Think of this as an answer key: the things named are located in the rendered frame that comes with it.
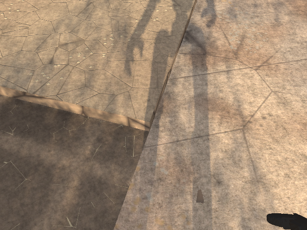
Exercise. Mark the robot right hand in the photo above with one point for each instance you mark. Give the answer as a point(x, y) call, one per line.
point(288, 221)

